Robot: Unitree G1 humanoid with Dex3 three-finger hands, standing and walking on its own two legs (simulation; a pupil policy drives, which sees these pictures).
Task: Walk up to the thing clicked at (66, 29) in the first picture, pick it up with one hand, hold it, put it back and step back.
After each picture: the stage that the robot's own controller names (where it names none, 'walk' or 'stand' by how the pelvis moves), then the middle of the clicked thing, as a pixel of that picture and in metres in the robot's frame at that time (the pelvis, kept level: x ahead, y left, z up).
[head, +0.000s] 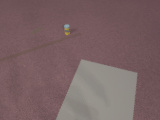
stand; (67, 29) +1.59 +0.20 -0.72
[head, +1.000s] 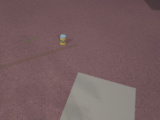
walk; (62, 39) +1.46 +0.17 -0.71
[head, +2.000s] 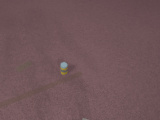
walk; (64, 68) +0.93 +0.16 -0.71
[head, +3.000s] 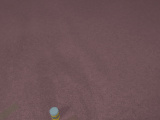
walk; (54, 113) +0.53 +0.23 -0.70
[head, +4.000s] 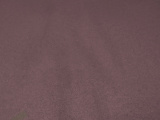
stand; out of the picture +0.38 +0.21 -0.70
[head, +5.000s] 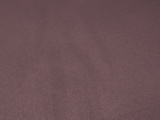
stand; out of the picture +0.34 +0.19 -0.72
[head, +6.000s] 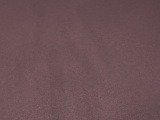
stand; out of the picture +0.35 +0.21 -0.72
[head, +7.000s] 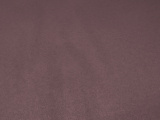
stand; out of the picture +0.34 +0.21 -0.72
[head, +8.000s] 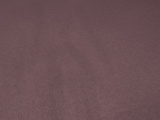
stand; out of the picture +0.33 +0.22 -0.72
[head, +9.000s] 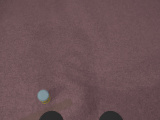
go down; (44, 96) +0.38 +0.20 -0.54
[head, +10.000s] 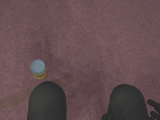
go down; (38, 69) +0.42 +0.22 -0.32
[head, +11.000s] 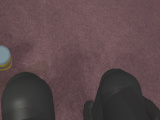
close in; (1, 59) +0.41 +0.25 -0.24
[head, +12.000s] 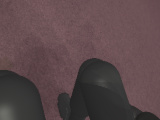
close; out of the picture +0.40 +0.26 -0.22
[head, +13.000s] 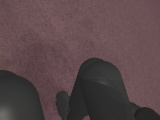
close; out of the picture +0.39 +0.27 -0.22
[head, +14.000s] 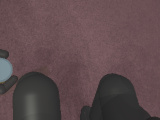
lift; out of the picture +0.32 +0.26 -0.12
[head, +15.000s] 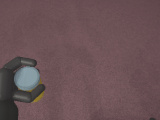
lift; (30, 85) +0.32 +0.18 +0.03
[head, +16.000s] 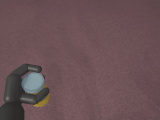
hold; (37, 90) +0.32 +0.17 +0.01
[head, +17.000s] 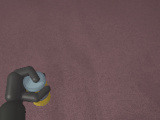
hold; (38, 89) +0.32 +0.17 +0.01
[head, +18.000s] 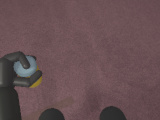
crouch; (29, 72) +0.38 +0.19 -0.06
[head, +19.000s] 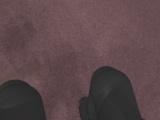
lower; out of the picture +0.44 +0.26 -0.15
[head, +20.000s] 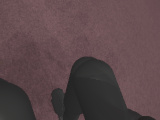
lower; out of the picture +0.42 +0.28 -0.23
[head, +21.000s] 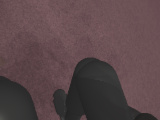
lower; out of the picture +0.41 +0.28 -0.22
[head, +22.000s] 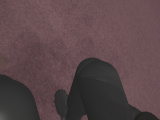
lower; out of the picture +0.41 +0.28 -0.22
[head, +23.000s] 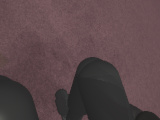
lower; out of the picture +0.41 +0.28 -0.22
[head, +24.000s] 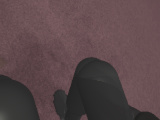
open; out of the picture +0.40 +0.25 -0.23
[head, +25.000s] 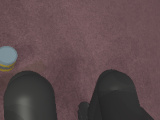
stand; (6, 59) +0.41 +0.23 -0.25
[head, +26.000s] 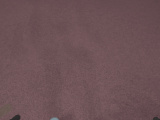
stand; out of the picture +0.36 +0.17 -0.62
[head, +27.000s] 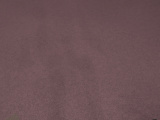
stand; out of the picture +0.37 +0.18 -0.66
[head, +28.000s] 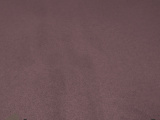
stand; out of the picture +0.36 +0.17 -0.67
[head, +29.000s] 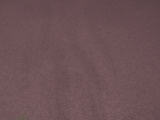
stand; out of the picture +0.37 +0.17 -0.72
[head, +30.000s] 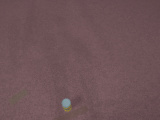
walk; (66, 105) +0.46 +0.15 -0.70
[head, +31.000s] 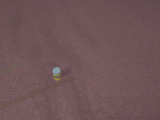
walk; (56, 73) +0.74 +0.18 -0.70
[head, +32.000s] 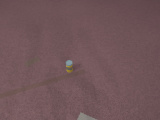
stand; (69, 66) +1.01 +0.18 -0.70
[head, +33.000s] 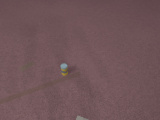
stand; (64, 69) +0.98 +0.21 -0.72
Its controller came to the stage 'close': yes
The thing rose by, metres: 0.71
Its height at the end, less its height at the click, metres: +0.00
